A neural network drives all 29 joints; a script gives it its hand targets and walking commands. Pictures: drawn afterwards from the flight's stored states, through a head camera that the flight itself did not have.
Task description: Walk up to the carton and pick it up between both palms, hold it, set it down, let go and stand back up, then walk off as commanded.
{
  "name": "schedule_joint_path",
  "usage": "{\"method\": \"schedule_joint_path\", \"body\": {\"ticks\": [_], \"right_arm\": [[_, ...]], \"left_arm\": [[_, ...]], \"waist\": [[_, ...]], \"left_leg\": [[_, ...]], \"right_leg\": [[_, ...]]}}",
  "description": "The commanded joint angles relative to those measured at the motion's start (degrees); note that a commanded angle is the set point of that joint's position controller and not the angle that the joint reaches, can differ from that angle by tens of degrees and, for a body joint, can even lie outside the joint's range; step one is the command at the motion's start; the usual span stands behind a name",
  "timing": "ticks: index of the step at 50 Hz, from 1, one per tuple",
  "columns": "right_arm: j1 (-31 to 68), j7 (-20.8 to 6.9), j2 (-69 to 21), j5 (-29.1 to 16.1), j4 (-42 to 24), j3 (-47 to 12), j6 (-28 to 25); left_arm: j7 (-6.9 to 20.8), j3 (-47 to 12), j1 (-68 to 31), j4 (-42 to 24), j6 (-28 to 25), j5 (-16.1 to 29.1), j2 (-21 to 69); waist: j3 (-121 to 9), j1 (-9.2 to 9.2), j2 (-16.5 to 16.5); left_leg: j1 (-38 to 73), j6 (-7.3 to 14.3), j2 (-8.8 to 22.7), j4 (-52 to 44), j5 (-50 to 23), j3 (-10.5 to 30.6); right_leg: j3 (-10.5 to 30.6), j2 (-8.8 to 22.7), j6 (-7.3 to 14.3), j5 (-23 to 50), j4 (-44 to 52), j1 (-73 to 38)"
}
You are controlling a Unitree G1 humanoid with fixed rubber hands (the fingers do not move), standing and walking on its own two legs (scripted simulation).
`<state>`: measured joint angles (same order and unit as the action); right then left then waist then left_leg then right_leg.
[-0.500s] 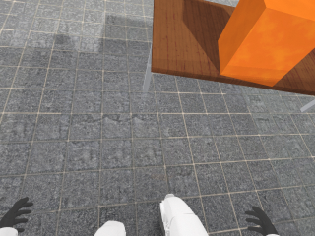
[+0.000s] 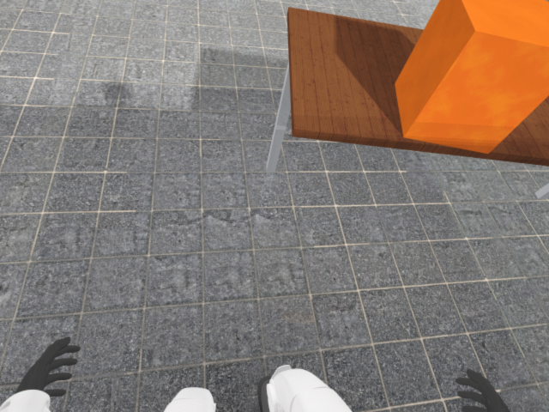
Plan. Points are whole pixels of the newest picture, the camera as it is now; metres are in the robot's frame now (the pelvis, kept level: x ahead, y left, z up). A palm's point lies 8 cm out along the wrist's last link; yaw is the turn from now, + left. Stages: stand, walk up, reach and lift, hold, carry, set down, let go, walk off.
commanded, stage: walk off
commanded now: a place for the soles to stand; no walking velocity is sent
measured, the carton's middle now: (471, 73) +0.74 -0.44 +0.08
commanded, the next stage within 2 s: none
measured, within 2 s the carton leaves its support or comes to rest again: neither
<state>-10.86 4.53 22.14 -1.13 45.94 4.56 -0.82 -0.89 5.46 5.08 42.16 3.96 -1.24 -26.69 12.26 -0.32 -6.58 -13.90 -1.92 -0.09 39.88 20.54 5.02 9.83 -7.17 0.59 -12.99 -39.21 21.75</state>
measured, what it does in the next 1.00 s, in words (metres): walks backwards: right foot, then left foot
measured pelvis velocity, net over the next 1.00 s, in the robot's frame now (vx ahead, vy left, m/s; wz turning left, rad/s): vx -0.21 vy -0.16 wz -0.18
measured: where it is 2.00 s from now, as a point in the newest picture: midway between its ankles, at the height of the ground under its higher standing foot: outside the picture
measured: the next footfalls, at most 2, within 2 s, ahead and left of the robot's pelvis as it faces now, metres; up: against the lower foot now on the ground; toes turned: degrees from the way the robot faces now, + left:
right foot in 0.46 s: +0.00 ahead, -0.26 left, +0.00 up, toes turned +2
left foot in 0.86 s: -0.14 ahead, +0.00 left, +0.00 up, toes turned -13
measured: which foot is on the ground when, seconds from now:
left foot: down 0.00-0.46, up 0.48-0.84, down 0.86-1.00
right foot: down 0.00-0.00, up 0.02-0.44, down 0.46-0.86, up 0.88-1.00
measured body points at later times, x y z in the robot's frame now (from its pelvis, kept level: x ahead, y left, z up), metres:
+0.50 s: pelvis -0.09 -0.11 -0.01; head -0.03 -0.12 +0.43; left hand +0.06 +0.21 -0.11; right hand -0.03 -0.48 -0.10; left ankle -0.01 +0.11 -0.70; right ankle -0.04 -0.26 -0.72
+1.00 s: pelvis -0.21 -0.16 +0.01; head -0.17 -0.13 +0.45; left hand -0.01 +0.12 -0.10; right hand -0.20 -0.53 -0.05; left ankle -0.18 +0.01 -0.71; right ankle -0.22 -0.29 -0.62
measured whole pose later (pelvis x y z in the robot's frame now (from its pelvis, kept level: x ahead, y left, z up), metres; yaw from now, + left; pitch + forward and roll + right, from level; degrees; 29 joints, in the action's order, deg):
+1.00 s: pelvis -0.21 -0.16 +0.01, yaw -10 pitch -5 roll -1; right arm -14.7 4.7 26.2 -1.1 45.2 4.5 -0.7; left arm 2.8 5.6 10.0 36.1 5.8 -1.9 -24.7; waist 10.5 0.6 -4.6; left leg -12.7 0.8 3.6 38.1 21.6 4.6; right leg 9.2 -10.0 0.7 -23.0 -72.2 29.9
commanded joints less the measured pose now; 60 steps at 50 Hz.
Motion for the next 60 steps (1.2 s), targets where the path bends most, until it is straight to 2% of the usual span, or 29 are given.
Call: {"method": "schedule_joint_path", "body": {"ticks": [1, 2, 3, 6, 11, 14, 15, 16, 19, 20, 21, 22, 23, 24, 25, 28, 33, 39, 41, 42, 43, 45, 46, 50, 54, 56, 58, 59, 60], "right_arm": [[7.37, 0.32, 20.27, 3.66, -5.99, 4.11, -0.40], [7.38, 0.44, 19.40, 4.27, -5.36, 3.46, -0.55], [7.33, 0.59, 20.01, 3.72, -5.57, 4.19, -0.58], [0.88, 1.17, 17.22, 2.45, -6.27, 3.41, -0.77], [-10.54, 0.82, 18.13, 2.64, -4.52, 4.60, -0.51], [-6.89, 0.57, 19.22, 2.71, -5.64, 4.56, -0.35], [-6.52, 0.48, 19.16, 2.38, -5.39, 4.53, -0.43], [-4.41, 0.47, 20.00, 2.46, -6.54, 4.80, -0.03], [3.96, 0.44, 19.76, 1.97, -6.83, 4.08, 0.40], [4.86, 0.13, 20.09, 1.76, -6.61, 4.11, 0.38], [5.44, -0.02, 16.21, 1.80, -6.52, 3.02, 0.51], [3.58, 0.31, 12.95, 1.49, -6.66, 2.20, 1.12], [-0.27, 0.34, 13.65, 0.64, -6.23, 2.26, 2.03], [-2.62, 0.54, 14.59, 1.09, -3.18, 2.86, 1.89], [-2.84, 0.56, 17.05, 0.86, -4.05, 3.61, 2.09], [-6.86, -0.21, 16.97, 0.33, -1.39, 2.72, 1.47], [-9.76, -0.53, 14.52, 0.65, -1.75, 2.28, 0.78], [-15.06, -0.17, 13.76, 0.73, 0.12, 3.37, 0.29], [-18.38, 0.15, 16.30, 1.66, 1.38, 4.53, 0.12], [-14.22, -0.06, 20.28, 2.97, -0.96, 5.20, -0.14], [-6.80, 0.32, 21.66, 3.64, -5.33, 4.12, -0.72], [3.12, 1.41, 24.41, 3.07, -7.48, 4.40, -1.35], [2.51, 1.32, 21.77, 3.40, -6.65, 3.76, -1.74], [-5.69, 1.89, 20.20, 2.52, -5.15, 3.84, -2.27], [-18.36, 2.55, 20.45, 3.38, -2.92, 5.63, -3.13], [-11.83, 1.90, 20.81, 3.08, -3.66, 4.72, -2.87], [-6.33, 1.08, 16.20, 2.55, -5.97, 3.20, -2.26], [-7.25, 1.29, 13.83, 2.01, -5.79, 1.97, -2.26], [-7.28, 1.60, 10.96, 0.69, -7.21, 0.60, -1.68]], "left_arm": [[1.66, 3.46, 7.81, -5.40, 0.99, -1.33, -11.12], [1.80, 3.46, 6.50, -5.09, 0.49, -1.84, -11.53], [1.78, 3.67, 6.86, -5.16, 0.36, -1.86, -11.60], [1.91, 4.03, 6.03, -6.43, 0.05, -1.29, -11.17], [3.23, 2.37, 4.66, -8.69, 0.01, -1.14, -6.63], [3.65, 2.31, 7.04, -7.78, 0.49, -0.79, -6.35], [3.72, 2.59, 7.79, -6.66, 0.51, -1.13, -7.21], [3.94, 2.86, 9.02, -6.61, 0.75, -1.46, -8.06], [4.48, 3.51, 14.44, -5.13, 0.42, -1.11, -7.60], [4.37, 4.12, 19.26, -3.33, -0.05, -1.09, -7.34], [3.66, 5.01, 20.67, -2.33, -0.72, -2.07, -9.87], [3.08, 5.48, 19.85, -3.53, -0.80, -2.10, -12.75], [3.14, 4.54, 12.59, -6.60, -0.96, -2.82, -14.49], [3.56, 4.41, 5.15, -6.67, -0.06, -2.53, -14.58], [3.24, 5.53, 2.16, -8.68, 0.47, -2.68, -16.63], [2.73, 4.04, 0.11, -11.20, -0.18, -1.65, -11.12], [2.26, 3.62, 1.86, -11.88, 0.89, -1.05, -6.69], [3.56, 2.87, 1.62, -13.10, 1.96, -1.16, -7.67], [3.69, 2.77, -1.57, -13.77, 1.89, -0.59, -7.31], [3.58, 2.80, -0.53, -13.66, 2.05, -0.17, -5.49], [2.66, 3.36, 1.85, -13.65, 1.92, -0.91, -7.43], [3.19, 4.91, 4.35, -11.98, 1.17, -1.68, -12.27], [3.77, 4.77, 4.93, -10.00, 1.38, -1.04, -12.02], [4.37, 4.89, 4.65, -11.94, 1.00, -1.29, -10.29], [5.66, 3.76, 2.00, -13.61, 0.88, -1.72, -6.29], [4.90, 3.52, 5.78, -10.97, -0.34, -1.08, -5.41], [3.84, 3.71, 16.47, -6.04, -1.36, -1.34, -7.29], [3.59, 4.60, 15.65, -7.49, -1.56, -1.70, -11.60], [2.86, 4.80, 14.01, -8.28, -1.99, -1.51, -15.10]], "waist": [[-4.91, -0.41, 20.21], [-2.00, -0.47, 13.96], [-3.89, 0.19, 16.15], [-3.00, 1.32, 8.31], [-11.73, 5.93, 16.37], [-11.45, 4.67, 25.60], [-11.42, 3.76, 21.83], [-12.20, 3.61, 26.11], [-10.02, -3.24, 24.95], [-13.03, -5.33, 21.02], [-14.42, -7.44, 9.57], [-11.89, -7.28, -5.36], [-13.30, -2.57, -12.56], [-12.54, -0.01, -7.52], [-5.73, -1.09, -11.34], [-5.67, 0.03, -15.09], [-10.72, -1.88, -8.02], [-11.31, 0.25, -3.95], [-7.44, 3.98, 1.33], [-7.49, 3.96, 18.02], [-0.98, 1.09, 17.14], [-0.42, -1.29, 19.43], [-0.69, -1.80, 13.40], [-3.37, 1.03, 10.89], [-17.79, 4.87, 20.16], [-20.12, 2.25, 24.82], [-21.45, -4.31, 15.90], [-21.97, -5.67, 0.69], [-22.70, -4.33, -11.32]], "left_leg": [[-15.65, 19.46, 27.01, -22.95, 4.03, 20.41], [-12.98, 16.57, 23.30, -19.98, -2.94, 14.59], [-9.93, 17.62, 25.86, -17.66, -6.63, 18.93], [-0.47, 14.41, 20.16, -10.56, -27.12, 9.99], [19.11, 13.34, 16.12, -3.79, -46.04, 8.39], [10.05, 13.79, 17.86, -8.08, -34.74, 6.43], [6.19, 13.83, 17.60, -7.57, -32.41, 6.29], [7.69, 14.28, 20.12, -9.36, -29.82, 8.25], [-4.62, 9.74, 17.20, -6.08, -21.28, 1.88], [-5.66, 7.43, 13.82, 0.44, -18.59, -2.33], [-12.69, 5.38, 7.30, 11.20, -10.19, -4.13], [-20.40, 3.25, -0.16, 21.39, 14.79, -5.45], [-18.84, 2.44, -3.78, 26.14, 19.66, -2.01], [-10.59, 3.78, -2.61, 29.33, 16.99, -0.28], [-9.90, 4.12, -3.00, 33.23, 13.23, 1.79], [-12.61, 3.79, -3.35, 33.62, 7.71, 0.33], [-11.92, 2.83, -2.65, 20.62, 10.46, -2.27], [1.63, 4.48, -1.98, -4.03, 5.70, -6.46], [3.67, 8.68, 1.87, -17.15, 3.69, 1.56], [-3.78, 13.73, 12.82, -22.51, 13.23, 22.19], [-17.31, 18.40, 23.93, -25.57, 12.50, 31.06], [-23.22, 19.15, 27.51, -25.55, 6.68, 27.01], [-20.68, 16.77, 21.71, -22.16, 5.09, 20.80], [0.08, 12.99, 16.21, -12.23, -18.59, 12.44], [26.15, 12.79, 16.18, -2.97, -43.28, 11.64], [17.37, 12.88, 16.46, -2.95, -42.99, 10.16], [0.49, 7.71, 9.14, 10.09, -35.03, -0.67], [-14.70, 3.93, 1.25, 18.32, -7.83, -1.37], [-23.29, 1.86, -5.26, 22.24, 22.72, -0.03]], "right_leg": [[3.75, 0.43, -0.33, -20.11, -37.16, 2.84], [4.90, 0.57, 0.23, -15.65, -39.33, 6.03], [4.46, 2.36, -0.29, -18.51, -40.36, 7.15], [3.99, 0.53, -1.45, -16.96, -39.59, 10.88], [0.76, 1.55, -1.83, -18.13, -22.37, 16.59], [-0.28, 3.17, -1.84, -15.46, -18.81, 10.65], [-1.90, 2.31, -2.26, -15.50, -20.46, 6.85], [-1.23, 2.76, -1.61, -16.59, -19.70, 7.30], [-3.02, 9.47, 0.33, -10.44, 0.19, -5.32], [-5.94, 7.68, 0.36, -4.48, 7.26, -14.15], [-1.88, 8.24, 2.46, 1.68, 9.06, -18.63], [9.80, 12.22, 5.14, 5.94, 12.42, -16.89], [21.39, 16.25, 7.72, 2.82, 17.97, -7.78], [21.26, 17.97, 11.62, -16.51, 23.21, 6.08], [23.98, 17.92, 10.48, -31.21, 28.34, 14.09], [16.37, 13.65, 9.06, -21.67, 23.62, 6.58], [13.32, 14.59, 12.07, -7.16, 17.62, -8.06], [12.48, 14.47, 8.29, -7.04, 17.52, -2.52], [7.91, 6.03, 3.07, -20.03, 7.57, 6.49], [4.22, -2.76, 0.32, -22.92, -16.18, 10.00], [4.20, -2.57, -0.65, -17.83, -31.16, 9.54], [8.49, 0.01, -1.20, -15.79, -43.13, 5.17], [8.62, 0.16, -0.97, -10.63, -44.34, 4.93], [6.79, 0.66, -2.58, -12.70, -34.24, 10.87], [-0.09, 7.87, -1.11, -21.42, -8.11, 16.76], [-5.05, 8.41, -0.16, -18.63, 4.90, 5.68], [-5.15, 8.63, 1.04, -0.78, 20.21, -16.32], [3.28, 12.37, 0.95, 23.67, 12.44, -26.19], [13.77, 21.41, 4.75, 32.43, 11.23, -25.57]]}}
